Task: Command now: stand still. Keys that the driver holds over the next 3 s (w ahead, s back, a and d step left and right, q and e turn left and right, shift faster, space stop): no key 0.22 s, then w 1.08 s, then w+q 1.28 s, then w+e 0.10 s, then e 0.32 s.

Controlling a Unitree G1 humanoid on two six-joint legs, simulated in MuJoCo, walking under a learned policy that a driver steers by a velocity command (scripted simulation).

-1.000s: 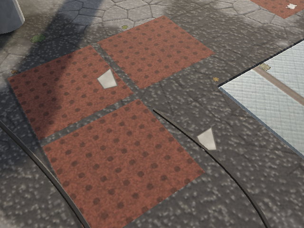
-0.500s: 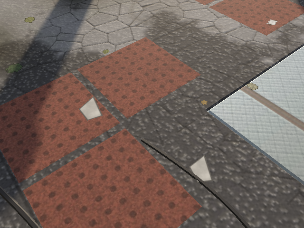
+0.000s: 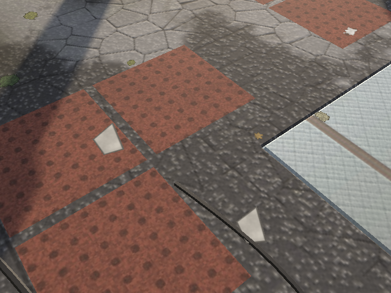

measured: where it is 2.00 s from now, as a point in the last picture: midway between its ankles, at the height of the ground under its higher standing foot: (201, 210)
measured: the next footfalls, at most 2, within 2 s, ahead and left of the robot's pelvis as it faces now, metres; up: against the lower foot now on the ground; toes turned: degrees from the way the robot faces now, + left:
left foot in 0.96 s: +0.44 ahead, +0.10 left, +0.00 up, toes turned +3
right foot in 1.50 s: +0.75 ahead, -0.14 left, +0.00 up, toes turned +2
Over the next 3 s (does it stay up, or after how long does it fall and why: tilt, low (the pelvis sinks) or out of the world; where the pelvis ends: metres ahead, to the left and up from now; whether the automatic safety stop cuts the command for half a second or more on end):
stays up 1.26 0.28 -0.01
